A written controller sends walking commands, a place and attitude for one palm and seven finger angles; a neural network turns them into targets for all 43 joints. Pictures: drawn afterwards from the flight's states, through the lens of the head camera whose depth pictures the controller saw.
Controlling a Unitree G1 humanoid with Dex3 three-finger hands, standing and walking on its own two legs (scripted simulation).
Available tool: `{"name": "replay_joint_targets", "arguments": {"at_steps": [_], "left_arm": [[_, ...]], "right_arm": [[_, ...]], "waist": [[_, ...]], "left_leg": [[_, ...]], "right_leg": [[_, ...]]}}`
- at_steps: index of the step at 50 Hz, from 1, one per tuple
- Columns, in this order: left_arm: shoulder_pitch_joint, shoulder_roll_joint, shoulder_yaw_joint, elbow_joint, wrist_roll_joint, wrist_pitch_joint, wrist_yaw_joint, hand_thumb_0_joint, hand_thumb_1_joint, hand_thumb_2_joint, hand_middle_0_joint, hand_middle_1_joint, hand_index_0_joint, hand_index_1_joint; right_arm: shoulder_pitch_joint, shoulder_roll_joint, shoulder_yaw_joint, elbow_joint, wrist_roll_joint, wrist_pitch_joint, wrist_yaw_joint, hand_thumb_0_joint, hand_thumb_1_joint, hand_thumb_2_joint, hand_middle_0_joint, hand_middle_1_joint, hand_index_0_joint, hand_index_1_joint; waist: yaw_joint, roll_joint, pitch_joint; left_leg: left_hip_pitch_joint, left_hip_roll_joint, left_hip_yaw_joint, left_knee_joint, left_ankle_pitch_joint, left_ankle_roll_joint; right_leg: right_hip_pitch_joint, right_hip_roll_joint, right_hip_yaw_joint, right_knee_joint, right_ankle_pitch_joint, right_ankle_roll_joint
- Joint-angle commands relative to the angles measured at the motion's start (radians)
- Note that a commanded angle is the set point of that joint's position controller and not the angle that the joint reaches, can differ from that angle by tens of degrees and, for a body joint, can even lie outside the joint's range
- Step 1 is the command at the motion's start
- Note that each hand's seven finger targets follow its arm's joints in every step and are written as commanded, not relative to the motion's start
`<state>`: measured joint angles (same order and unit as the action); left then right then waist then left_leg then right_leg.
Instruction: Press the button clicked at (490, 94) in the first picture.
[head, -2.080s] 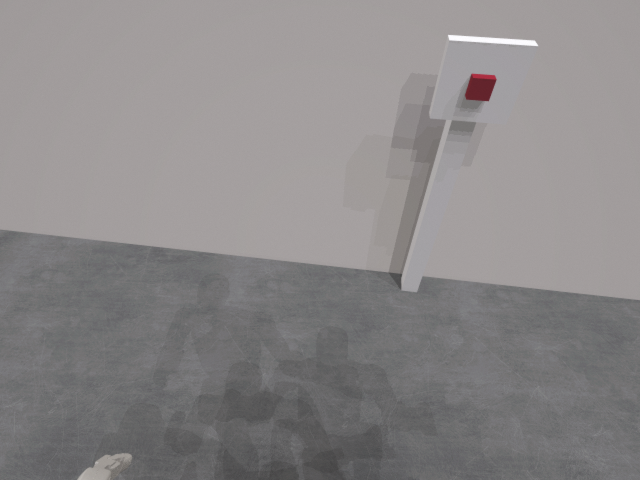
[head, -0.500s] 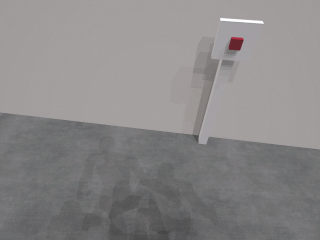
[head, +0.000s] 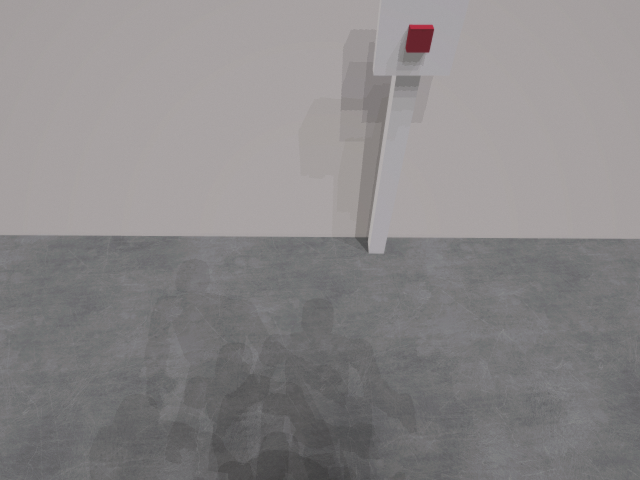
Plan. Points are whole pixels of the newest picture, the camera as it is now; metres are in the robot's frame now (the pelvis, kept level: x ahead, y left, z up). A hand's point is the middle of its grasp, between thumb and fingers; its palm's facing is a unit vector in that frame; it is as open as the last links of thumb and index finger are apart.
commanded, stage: walk to a spot facing it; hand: left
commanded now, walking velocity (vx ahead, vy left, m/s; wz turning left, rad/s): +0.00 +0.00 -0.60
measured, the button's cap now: (419, 38) +0.96 -0.14 +0.09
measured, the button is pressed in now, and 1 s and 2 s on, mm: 0 0 0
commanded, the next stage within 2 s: none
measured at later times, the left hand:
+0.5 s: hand out of the picture +0.06 +0.17 -0.14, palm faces -0.13 -0.95 -0.28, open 7.4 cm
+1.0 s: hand (180, 463) +0.16 +0.22 -0.16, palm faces -0.47 -0.85 -0.23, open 7.4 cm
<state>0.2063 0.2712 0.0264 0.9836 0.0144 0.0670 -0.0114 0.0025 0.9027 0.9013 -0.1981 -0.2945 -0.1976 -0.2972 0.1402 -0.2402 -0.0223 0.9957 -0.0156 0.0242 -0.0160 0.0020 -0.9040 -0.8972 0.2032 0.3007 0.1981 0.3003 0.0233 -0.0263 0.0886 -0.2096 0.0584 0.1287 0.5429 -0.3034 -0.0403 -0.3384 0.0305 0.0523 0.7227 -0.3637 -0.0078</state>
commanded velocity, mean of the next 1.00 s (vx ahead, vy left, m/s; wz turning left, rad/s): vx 0.00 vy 0.00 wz -0.60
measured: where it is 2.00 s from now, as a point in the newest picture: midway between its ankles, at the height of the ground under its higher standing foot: outside the picture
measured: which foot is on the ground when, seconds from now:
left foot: down 0.00-0.06, up 0.08-0.74, down 0.76-1.00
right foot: down 0.00-0.76, up 0.78-1.00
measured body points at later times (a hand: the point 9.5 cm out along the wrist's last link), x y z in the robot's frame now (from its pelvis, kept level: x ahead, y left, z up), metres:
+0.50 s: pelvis -0.01 -0.03 +0.02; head +0.02 -0.05 +0.46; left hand +0.07 +0.22 -0.12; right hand +0.05 -0.31 -0.13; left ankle +0.01 +0.15 -0.65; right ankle +0.00 -0.08 -0.73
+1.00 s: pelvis -0.01 +0.05 +0.02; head +0.03 +0.07 +0.46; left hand +0.18 +0.26 -0.14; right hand -0.08 -0.20 -0.11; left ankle +0.03 +0.14 -0.73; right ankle -0.11 -0.06 -0.63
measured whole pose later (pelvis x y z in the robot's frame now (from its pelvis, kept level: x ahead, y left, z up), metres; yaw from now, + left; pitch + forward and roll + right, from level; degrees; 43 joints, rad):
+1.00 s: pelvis -0.01 +0.05 +0.02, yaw -33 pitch +1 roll -2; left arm 0.25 0.30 0.11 0.91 0.03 0.08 -0.03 0.00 0.91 0.90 -0.20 -0.29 -0.19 -0.30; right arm 0.22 -0.18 -0.02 0.89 -0.02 0.01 -0.03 0.00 -0.90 -0.90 0.20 0.30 0.20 0.30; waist 0.02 -0.05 0.03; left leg -0.20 0.05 0.11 0.46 -0.26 0.02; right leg -0.52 0.01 0.05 1.17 -0.36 0.08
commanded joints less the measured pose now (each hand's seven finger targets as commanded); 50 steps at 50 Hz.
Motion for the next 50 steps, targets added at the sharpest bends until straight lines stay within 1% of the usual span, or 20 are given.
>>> {"name": "replay_joint_targets", "arguments": {"at_steps": [1, 2, 3, 4, 5, 6, 8, 11, 22, 25, 32, 34, 36, 37, 38, 39, 40, 41, 44, 50], "left_arm": [[0.114, 0.102, 0.05, -0.08, 0.005, -0.022, -0.005, 0.0, 0.9, 0.9, -0.2, -0.3, -0.2, -0.3], [0.171, 0.121, 0.06, -0.066, 0.012, -0.031, -0.004, 0.0, 0.9, 0.9, -0.2, -0.3, -0.2, -0.3], [0.191, 0.227, 0.079, -0.071, 0.026, -0.052, 0.011, 0.0, 0.9, 0.9, -0.2, -0.3, -0.2, -0.3], [0.199, 0.257, 0.078, -0.082, 0.01, -0.05, 0.023, 0.0, 0.9, 0.9, -0.2, -0.3, -0.2, -0.3], [0.156, 0.228, 0.082, -0.091, 0.006, -0.048, 0.03, 0.0, 0.9, 0.9, -0.2, -0.3, -0.2, -0.3], [0.11, 0.2, 0.081, -0.107, 0.005, -0.049, 0.033, 0.0, 0.9, 0.9, -0.2, -0.3, -0.2, -0.3], [0.06, 0.147, 0.068, -0.121, -0.002, -0.059, 0.028, 0.0, 0.9, 0.9, -0.2, -0.3, -0.2, -0.3], [0.102, 0.13, 0.07, -0.107, -0.005, -0.067, 0.03, 0.0, 0.9, 0.9, -0.2, -0.3, -0.2, -0.3], [0.158, 0.123, 0.083, -0.094, 0.003, -0.06, 0.032, 0.0, 0.9, 0.9, -0.2, -0.3, -0.2, -0.3], [0.132, 0.136, 0.084, -0.11, 0.008, -0.057, 0.03, 0.0, 0.9, 0.9, -0.2, -0.3, -0.2, -0.3], [0.087, 0.175, 0.089, -0.143, 0.014, -0.047, 0.029, 0.0, 0.9, 0.9, -0.2, -0.3, -0.2, -0.3], [0.046, 0.18, 0.091, -0.156, 0.013, -0.043, 0.028, 0.0, 0.9, 0.9, -0.2, -0.3, -0.2, -0.3], [0.006, 0.163, 0.086, -0.171, 0.006, -0.04, 0.026, 0.0, 0.9, 0.9, -0.2, -0.3, -0.2, -0.3], [0.008, 0.115, 0.08, -0.187, 0.002, -0.038, 0.021, 0.0, 0.9, 0.9, -0.2, -0.3, -0.2, -0.3], [0.041, 0.075, 0.075, -0.19, -0.001, -0.038, 0.008, 0.0, 0.9, 0.9, -0.2, -0.3, -0.2, -0.3], [0.023, 0.118, 0.091, -0.185, 0.014, -0.036, 0.007, 0.0, 0.9, 0.9, -0.2, -0.3, -0.2, -0.3], [0.066, 0.141, 0.104, -0.162, 0.023, -0.029, 0.001, 0.0, 0.9, 0.9, -0.2, -0.3, -0.2, -0.3], [0.085, 0.133, 0.11, -0.146, 0.025, -0.022, -0.006, 0.0, 0.9, 0.9, -0.2, -0.3, -0.2, -0.3], [0.086, 0.087, 0.096, -0.139, 0.022, -0.01, -0.024, 0.0, 0.9, 0.9, -0.2, -0.3, -0.2, -0.3], [-0.044, 0.047, 0.075, -0.174, 0.008, -0.009, -0.029, 0.0, 0.9, 0.9, -0.2, -0.3, -0.2, -0.3]], "right_arm": [[-0.077, -0.222, -0.069, -0.113, -0.005, -0.018, -0.016, 0.0, -0.9, -0.9, 0.2, 0.3, 0.2, 0.3], [-0.086, -0.204, -0.069, -0.121, -0.002, -0.01, -0.014, 0.0, -0.9, -0.9, 0.2, 0.3, 0.2, 0.3], [-0.048, -0.115, -0.057, -0.142, 0.003, 0.0, -0.01, 0.0, -0.9, -0.9, 0.2, 0.3, 0.2, 0.3], [-0.064, -0.106, -0.053, -0.162, 0.004, 0.003, -0.011, 0.0, -0.9, -0.9, 0.2, 0.3, 0.2, 0.3], [-0.047, -0.13, -0.06, -0.146, 0.006, 0.009, -0.012, 0.0, -0.9, -0.9, 0.2, 0.3, 0.2, 0.3], [-0.055, -0.134, -0.065, -0.137, 0.007, 0.008, -0.009, 0.0, -0.9, -0.9, 0.2, 0.3, 0.2, 0.3], [-0.019, -0.128, -0.066, -0.108, 0.002, 0.001, -0.006, 0.0, -0.9, -0.9, 0.2, 0.3, 0.2, 0.3], [0.003, -0.106, -0.066, -0.092, 0.002, 0.005, -0.01, 0.0, -0.9, -0.9, 0.2, 0.3, 0.2, 0.3], [-0.053, -0.105, -0.06, -0.142, -0.001, 0.008, -0.025, 0.0, -0.9, -0.9, 0.2, 0.3, 0.2, 0.3], [-0.065, -0.104, -0.059, -0.162, -0.001, 0.004, -0.021, 0.0, -0.9, -0.9, 0.2, 0.3, 0.2, 0.3], [-0.055, -0.093, -0.056, -0.194, 0.015, -0.01, -0.019, 0.0, -0.9, -0.9, 0.2, 0.3, 0.2, 0.3], [0.004, -0.094, -0.057, -0.186, 0.02, -0.018, -0.022, 0.0, -0.9, -0.9, 0.2, 0.3, 0.2, 0.3], [0.097, -0.111, -0.061, -0.165, 0.022, -0.03, -0.029, 0.0, -0.9, -0.9, 0.2, 0.3, 0.2, 0.3], [0.132, -0.166, -0.068, -0.164, 0.015, -0.041, -0.035, 0.0, -0.9, -0.9, 0.2, 0.3, 0.2, 0.3], [0.082, -0.238, -0.084, -0.185, 0.005, -0.037, -0.032, 0.0, -0.9, -0.9, 0.2, 0.3, 0.2, 0.3], [0.044, -0.234, -0.077, -0.21, 0.003, -0.027, -0.029, 0.0, -0.9, -0.9, 0.2, 0.3, 0.2, 0.3], [-0.02, -0.169, -0.058, -0.226, -0.002, -0.027, -0.027, 0.0, -0.9, -0.9, 0.2, 0.3, 0.2, 0.3], [-0.072, -0.143, -0.05, -0.234, -0.002, -0.032, -0.029, 0.0, -0.9, -0.9, 0.2, 0.3, 0.2, 0.3], [-0.035, -0.126, -0.042, -0.221, -0.008, -0.039, -0.026, 0.0, -0.9, -0.9, 0.2, 0.3, 0.2, 0.3], [0.146, -0.155, -0.061, -0.156, -0.007, -0.043, -0.025, 0.0, -0.9, -0.9, 0.2, 0.3, 0.2, 0.3]], "waist": [[0.051, 0.178, -0.102], [0.079, 0.071, -0.095], [0.072, -0.298, -0.083], [0.069, -0.3, -0.082], [0.042, -0.232, -0.071], [0.03, -0.192, -0.042], [-0.002, -0.086, -0.074], [0.0, -0.045, -0.151], [0.026, -0.075, -0.142], [0.022, -0.079, -0.129], [0.022, -0.092, -0.142], [-0.004, -0.112, -0.165], [-0.053, -0.09, -0.187], [-0.071, 0.074, -0.203], [-0.04, 0.324, -0.166], [-0.039, 0.237, -0.102], [0.007, 0.167, -0.09], [0.034, 0.181, -0.084], [0.027, 0.163, -0.051], [-0.057, 0.193, -0.058]], "left_leg": [[-0.075, 0.277, -0.123, -0.042, 0.294, 0.142], [-0.148, 0.196, -0.048, 0.133, 0.178, 0.075], [-0.336, 0.014, 0.025, 0.426, -0.198, -0.015], [-0.369, -0.032, -0.111, 0.563, -0.307, -0.015], [-0.353, -0.008, -0.185, 0.609, -0.224, -0.002], [-0.367, 0.006, -0.183, 0.627, -0.164, -0.001], [-0.353, 0.015, -0.18, 0.622, -0.046, -0.014], [-0.364, 0.003, -0.178, 0.599, 0.0, -0.032], [-0.394, -0.016, -0.212, 0.515, -0.033, -0.046], [-0.349, -0.022, -0.208, 0.449, -0.055, -0.041], [-0.178, -0.069, -0.204, 0.171, -0.103, -0.008], [-0.084, -0.083, -0.194, 0.051, -0.062, 0.005], [0.156, -0.054, -0.203, -0.141, 0.051, 0.025], [0.28, 0.096, -0.347, -0.257, -0.011, 0.065], [0.281, 0.33, -0.576, -0.332, -0.012, 0.132], [0.088, 0.412, -0.583, -0.336, 0.015, 0.189], [-0.016, 0.338, -0.482, -0.337, 0.024, 0.186], [-0.078, 0.293, -0.41, -0.316, 0.069, 0.178], [-0.06, 0.177, -0.218, -0.283, 0.119, 0.146], [0.128, 0.25, -0.199, -0.233, 0.305, 0.192]], "right_leg": [[0.104, -0.068, -0.038, 0.009, -0.028, 0.011], [0.177, -0.082, -0.008, -0.161, 0.157, 0.003], [0.21, -0.304, 0.393, -0.387, 0.355, -0.054], [0.143, -0.394, 0.556, -0.461, 0.464, -0.126], [0.117, -0.349, 0.504, -0.487, 0.301, -0.118], [0.084, -0.315, 0.501, -0.491, 0.237, -0.098], [0.135, -0.239, 0.379, -0.434, 0.324, -0.096], [0.249, -0.203, 0.332, -0.402, 0.439, -0.072], [0.286, -0.187, 0.445, -0.404, 0.442, -0.107], [0.223, -0.185, 0.476, -0.408, 0.379, -0.156], [0.142, -0.157, 0.555, -0.393, 0.396, -0.166], [0.108, -0.133, 0.55, -0.373, 0.404, -0.139], [-0.057, -0.061, 0.488, -0.299, 0.281, -0.067], [-0.203, 0.045, 0.369, -0.17, 0.101, -0.026], [-0.355, 0.14, 0.17, 0.086, -0.173, 0.029], [-0.304, 0.066, 0.088, 0.298, -0.179, 0.061], [-0.239, 0.043, 0.077, 0.422, -0.094, 0.075], [-0.218, 0.033, 0.066, 0.501, -0.063, 0.078], [-0.242, 0.007, 0.013, 0.578, 0.025, 0.084], [-0.27, -0.061, -0.048, 0.32, -0.044, 0.097]]}}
